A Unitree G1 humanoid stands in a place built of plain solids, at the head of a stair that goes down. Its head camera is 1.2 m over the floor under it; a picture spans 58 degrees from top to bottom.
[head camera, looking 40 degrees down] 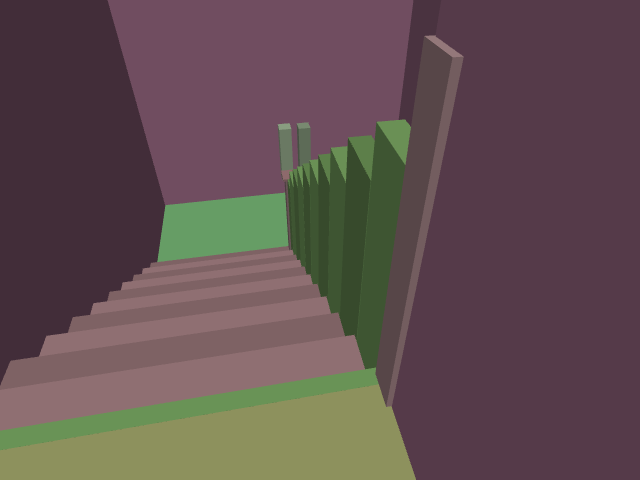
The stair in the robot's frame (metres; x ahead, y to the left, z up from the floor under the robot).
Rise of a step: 0.18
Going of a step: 0.27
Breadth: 1.41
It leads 11 degrees to the left of straight ahead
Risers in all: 11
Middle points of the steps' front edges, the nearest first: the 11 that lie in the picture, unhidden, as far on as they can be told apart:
0.67 0.51 0.00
0.93 0.56 -0.18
1.20 0.61 -0.35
1.46 0.66 -0.53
1.73 0.71 -0.71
1.99 0.76 -0.89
2.26 0.81 -1.06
2.52 0.86 -1.24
2.79 0.91 -1.42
3.06 0.96 -1.60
3.32 1.01 -1.77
